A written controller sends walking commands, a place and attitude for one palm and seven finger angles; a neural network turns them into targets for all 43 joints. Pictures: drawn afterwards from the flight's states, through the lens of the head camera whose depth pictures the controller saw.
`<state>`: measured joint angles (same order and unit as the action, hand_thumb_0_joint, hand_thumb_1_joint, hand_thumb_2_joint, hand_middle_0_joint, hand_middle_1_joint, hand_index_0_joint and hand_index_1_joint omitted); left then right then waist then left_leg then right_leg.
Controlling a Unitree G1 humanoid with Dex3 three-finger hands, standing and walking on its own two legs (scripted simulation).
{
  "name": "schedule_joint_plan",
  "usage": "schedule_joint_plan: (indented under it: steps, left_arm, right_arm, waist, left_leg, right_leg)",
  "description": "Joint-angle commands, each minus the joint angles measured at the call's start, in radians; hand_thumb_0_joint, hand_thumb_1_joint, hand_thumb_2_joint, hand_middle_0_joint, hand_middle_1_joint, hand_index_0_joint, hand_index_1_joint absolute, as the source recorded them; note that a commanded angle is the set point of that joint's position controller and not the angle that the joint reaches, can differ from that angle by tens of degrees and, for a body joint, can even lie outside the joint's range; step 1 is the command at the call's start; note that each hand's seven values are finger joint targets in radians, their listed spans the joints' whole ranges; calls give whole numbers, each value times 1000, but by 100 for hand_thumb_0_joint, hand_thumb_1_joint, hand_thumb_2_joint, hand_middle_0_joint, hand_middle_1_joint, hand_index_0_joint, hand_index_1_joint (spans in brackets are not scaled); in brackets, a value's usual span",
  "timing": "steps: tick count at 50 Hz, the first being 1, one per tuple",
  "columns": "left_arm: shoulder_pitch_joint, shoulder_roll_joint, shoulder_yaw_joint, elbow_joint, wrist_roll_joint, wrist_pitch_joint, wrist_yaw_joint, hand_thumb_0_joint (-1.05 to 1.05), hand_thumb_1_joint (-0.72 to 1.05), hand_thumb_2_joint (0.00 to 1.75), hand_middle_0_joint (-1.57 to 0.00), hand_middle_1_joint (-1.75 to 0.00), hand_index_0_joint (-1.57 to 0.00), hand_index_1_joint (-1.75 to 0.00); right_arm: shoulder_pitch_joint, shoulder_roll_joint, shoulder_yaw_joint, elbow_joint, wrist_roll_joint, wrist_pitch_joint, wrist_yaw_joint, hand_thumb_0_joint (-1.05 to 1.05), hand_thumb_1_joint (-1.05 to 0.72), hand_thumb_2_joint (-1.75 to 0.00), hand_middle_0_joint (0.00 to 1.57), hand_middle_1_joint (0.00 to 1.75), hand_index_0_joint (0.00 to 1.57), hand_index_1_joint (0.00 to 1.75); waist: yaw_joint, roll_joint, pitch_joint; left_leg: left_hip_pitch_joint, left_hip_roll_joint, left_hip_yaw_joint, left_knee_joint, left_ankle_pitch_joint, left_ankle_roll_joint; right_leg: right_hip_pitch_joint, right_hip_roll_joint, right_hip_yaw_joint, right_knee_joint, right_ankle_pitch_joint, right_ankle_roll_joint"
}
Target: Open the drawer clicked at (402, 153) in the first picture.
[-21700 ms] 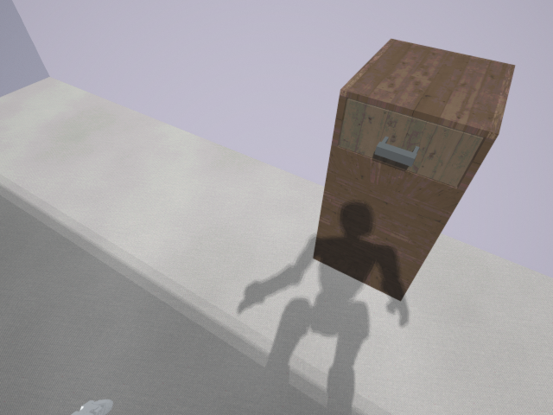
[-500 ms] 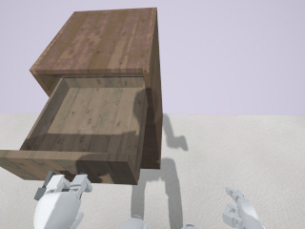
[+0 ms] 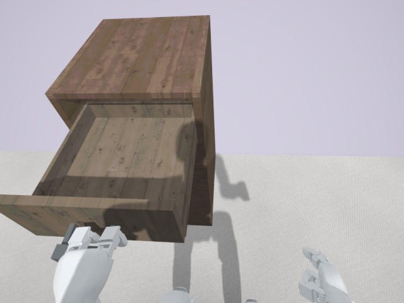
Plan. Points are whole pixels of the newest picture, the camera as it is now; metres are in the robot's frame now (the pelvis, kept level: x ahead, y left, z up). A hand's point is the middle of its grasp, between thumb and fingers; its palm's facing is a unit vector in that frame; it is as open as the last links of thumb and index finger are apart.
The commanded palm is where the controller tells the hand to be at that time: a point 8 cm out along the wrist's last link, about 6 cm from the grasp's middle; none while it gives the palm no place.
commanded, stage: lift the hand off the handle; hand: left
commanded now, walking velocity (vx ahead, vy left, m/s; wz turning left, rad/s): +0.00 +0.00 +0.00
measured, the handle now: (87, 242) +0.22 +0.26 +0.01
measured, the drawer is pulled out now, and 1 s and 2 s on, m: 0.30 0.30 0.30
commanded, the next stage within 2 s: draw the hand back to the body in 1.34 s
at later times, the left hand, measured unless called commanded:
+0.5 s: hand (81, 259) +0.19 +0.23 +0.04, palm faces +0.01 -0.12 -0.99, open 13.3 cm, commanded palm +0.17 +0.23 +0.11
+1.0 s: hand (60, 238) +0.19 +0.23 +0.12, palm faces +0.10 -0.17 -0.98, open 13.8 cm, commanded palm +0.16 +0.23 +0.18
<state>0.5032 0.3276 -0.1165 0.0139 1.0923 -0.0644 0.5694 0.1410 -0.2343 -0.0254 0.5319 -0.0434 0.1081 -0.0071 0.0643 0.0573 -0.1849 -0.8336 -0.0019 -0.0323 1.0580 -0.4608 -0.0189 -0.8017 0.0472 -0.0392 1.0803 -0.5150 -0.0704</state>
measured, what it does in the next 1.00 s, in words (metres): stands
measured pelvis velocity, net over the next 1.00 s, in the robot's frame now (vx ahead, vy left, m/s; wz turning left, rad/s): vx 0.03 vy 0.03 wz -0.03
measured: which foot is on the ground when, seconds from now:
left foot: down 0.00-1.00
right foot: down 0.00-1.00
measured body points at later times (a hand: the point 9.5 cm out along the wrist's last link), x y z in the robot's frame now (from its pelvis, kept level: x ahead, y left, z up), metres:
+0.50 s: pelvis +0.02 +0.01 +0.03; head +0.03 -0.02 +0.48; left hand +0.18 +0.24 +0.10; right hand +0.23 -0.21 -0.06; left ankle +0.03 +0.14 -0.66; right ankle +0.01 -0.08 -0.66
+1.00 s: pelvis +0.03 +0.03 +0.05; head +0.02 -0.01 +0.49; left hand +0.18 +0.24 +0.18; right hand +0.25 -0.17 -0.03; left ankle +0.03 +0.14 -0.66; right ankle +0.01 -0.08 -0.66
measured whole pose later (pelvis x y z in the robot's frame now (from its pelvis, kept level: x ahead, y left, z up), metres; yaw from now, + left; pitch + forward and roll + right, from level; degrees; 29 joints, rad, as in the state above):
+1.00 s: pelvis +0.03 +0.03 +0.05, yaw -2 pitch +6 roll +0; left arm 0.66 0.39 -0.10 -0.45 0.95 0.07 0.30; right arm 0.17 -0.24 0.02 0.46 0.00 0.12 0.06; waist 0.10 0.10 -0.15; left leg -0.49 -0.01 0.00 0.79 -0.40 0.02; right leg -0.45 0.04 0.01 0.77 -0.43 -0.02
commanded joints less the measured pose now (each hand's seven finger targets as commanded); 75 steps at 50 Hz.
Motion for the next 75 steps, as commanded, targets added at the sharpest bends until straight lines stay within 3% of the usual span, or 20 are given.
schedule_joint_plan:
  steps: [1, 3, 6, 9, 11, 17, 24, 29, 33, 37, 41, 42, 45, 49, 58, 60, 66, 67, 69, 75]
  left_arm:
    - [-132, 153, 157, -166, -19, 41, 45, 0, -50, 30, -30, -120, -30, -120]
    - [-133, 157, 154, -189, -23, 47, 44, 0, -50, 30, -30, -120, -30, -120]
    - [-101, 193, 179, -254, -32, 71, 40, 0, -50, 30, -30, -120, -30, -120]
    - [-72, 179, 163, -273, -53, 91, 13, 0, -50, 30, -30, -120, -30, -120]
    - [-88, 194, 171, -324, -67, 87, 4, 0, -50, 30, -30, -120, -30, -120]
    - [-17, 187, 173, -341, -77, 67, -28, 0, -50, 30, -30, -120, -30, -120]
    - [-17, 134, 94, -418, -96, 64, -85, 0, -50, 30, -30, -120, -30, -120]
    - [3, 143, 76, -520, -93, 53, -122, 0, -50, 30, -30, -120, -30, -120]
    - [33, 188, 119, -553, -84, 53, -136, 0, -50, 30, -30, -120, -30, -120]
    - [98, 173, 118, -606, -101, 68, -153, 0, -50, 30, -30, -120, -30, -120]
    - [161, 195, 146, -647, -128, 82, -175, 0, -50, 30, -30, -120, -30, -120]
    - [174, 182, 135, -640, -132, 88, -183, 0, -50, 30, -30, -120, -30, -120]
    - [156, 161, 109, -646, -138, 115, -217, 0, -50, 30, -30, -120, -30, -120]
    - [147, 180, 96, -685, -147, 140, -270, 0, -50, 30, -30, -120, -30, -120]
    - [81, 235, 149, -764, -148, 138, -323, 0, -50, 30, -30, -120, -30, -120]
    - [107, 237, 162, -802, -156, 147, -330, 0, -50, 30, -30, -120, -30, -120]
    - [147, 180, 108, -723, -179, 168, -398, 0, -50, 30, -30, -120, -30, -120]
    - [105, 174, 91, -749, -185, 169, -407, 0, -50, 30, -30, -120, -30, -120]
    - [73, 209, 114, -750, -177, 166, -415, 0, -50, 30, -30, -120, -30, -120]
    - [19, 282, 198, -779, -149, 122, -382, 0, -50, 30, -30, -120, -30, -120]
  right_arm:
    - [-118, -84, -31, -158, -1, -48, -14, 0, -90, -90, 20, 30, 20, 30]
    - [-118, -82, -31, -163, 2, -49, -16, 0, -90, -90, 20, 30, 20, 30]
    - [-123, -79, -24, -172, 5, -44, -20, 0, -90, -90, 20, 30, 20, 30]
    - [-126, -77, -20, -178, 17, -40, -24, 0, -90, -90, 20, 30, 20, 30]
    - [-136, -77, -13, -181, 14, -44, -22, 0, -90, -90, 20, 30, 20, 30]
    - [-130, -77, -13, -186, 17, -50, -12, 0, -90, -90, 20, 30, 20, 30]
    - [-123, -82, -20, -200, 17, -60, 11, 0, -90, -90, 20, 30, 20, 30]
    - [-113, -80, -20, -213, 10, -65, 24, 0, -90, -90, 20, 30, 20, 30]
    - [-112, -81, -10, -221, 6, -62, 35, 0, -90, -90, 20, 30, 20, 30]
    - [-112, -78, -12, -234, 17, -58, 48, 0, -90, -90, 20, 30, 20, 30]
    - [-111, -81, -5, -247, 23, -55, 54, 0, -90, -90, 20, 30, 20, 30]
    - [-117, -81, -7, -249, 30, -52, 53, 0, -90, -90, 20, 30, 20, 30]
    - [-136, -81, -1, -258, 40, -47, 60, 0, -90, -90, 20, 30, 20, 30]
    - [-129, -83, 7, -270, 50, -42, 52, 0, -90, -90, 20, 30, 20, 30]
    - [-121, -81, 17, -273, 53, -46, 46, 0, -90, -90, 20, 30, 20, 30]
    - [-136, -83, 20, -291, 61, -54, 50, 0, -90, -90, 20, 30, 20, 30]
    - [-123, -80, 19, -275, 70, -46, 62, 0, -90, -90, 20, 30, 20, 30]
    - [-137, -84, 18, -281, 75, -42, 61, 0, -90, -90, 20, 30, 20, 30]
    - [-134, -85, 22, -284, 70, -42, 54, 0, -90, -90, 20, 30, 20, 30]
    - [-138, -84, 30, -280, 56, -53, 32, 0, -90, -90, 20, 30, 20, 30]
  waist:
    - [-24, -77, -137]
    - [-18, -85, -156]
    - [2, -30, -214]
    - [-6, -33, -149]
    - [-5, -29, -160]
    - [-4, -26, -84]
    - [-16, -16, -68]
    - [-4, -20, -85]
    - [9, -35, -74]
    - [18, 4, -78]
    - [23, -41, -83]
    - [18, -42, -39]
    - [15, -33, 6]
    - [28, -52, -9]
    - [43, 1, 38]
    - [50, 20, 7]
    - [41, -69, 70]
    - [34, -50, 77]
    - [39, -75, 67]
    - [56, -2, 37]
  left_leg:
    - [140, -49, 35, -97, 82, 63]
    - [151, -50, 36, -103, 94, 65]
    - [215, -53, 44, -132, 145, 64]
    - [232, -49, 41, -166, 156, 65]
    - [266, -46, 40, -182, 169, 65]
    - [299, -41, 37, -224, 182, 65]
    - [387, -30, 28, -267, 210, 67]
    - [446, -23, 27, -280, 268, 67]
    - [461, -20, 28, -286, 277, 61]
    - [482, -7, 26, -304, 330, 54]
    - [486, -2, 27, -311, 364, 55]
    - [470, 2, 28, -322, 344, 57]
    - [476, 11, 23, -352, 318, 57]
    - [491, 14, 34, -386, 310, 63]
    - [550, 25, 35, -436, 320, 57]
    - [577, 31, 32, -439, 346, 52]
    - [560, 26, 43, -481, 344, 60]
    - [566, 30, 47, -490, 334, 59]
    - [576, 27, 50, -494, 325, 61]
    - [622, 23, 48, -483, 324, 54]
  right_leg:
    - [59, -27, 92, -272, 129, 37]
    - [86, -29, 95, -280, 153, 39]
    - [148, -27, 96, -287, 218, 33]
    - [174, -21, 84, -316, 244, 35]
    - [183, -23, 87, -326, 248, 36]
    - [200, -20, 69, -356, 255, 32]
    - [197, -21, 42, -389, 239, 31]
    - [203, -24, 42, -397, 270, 26]
    - [199, -25, 57, -413, 266, 23]
    - [242, -23, 43, -405, 319, 18]
    - [276, -26, 52, -417, 378, 28]
    - [282, -26, 38, -426, 370, 32]
    - [277, -26, 41, -458, 319, 30]
    - [338, -37, 31, -482, 330, 43]
    - [356, -32, 23, -542, 274, 33]
    - [376, -36, 43, -549, 291, 30]
    - [411, -28, 10, -575, 316, 46]
    - [415, -36, 17, -584, 314, 49]
    - [425, -40, 23, -599, 307, 52]
    - [426, -41, 57, -628, 271, 34]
